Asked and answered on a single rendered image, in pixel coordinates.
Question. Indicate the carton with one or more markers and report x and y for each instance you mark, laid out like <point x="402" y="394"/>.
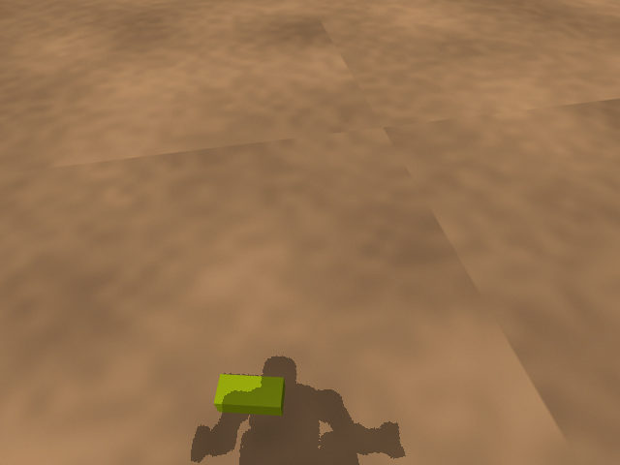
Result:
<point x="250" y="395"/>

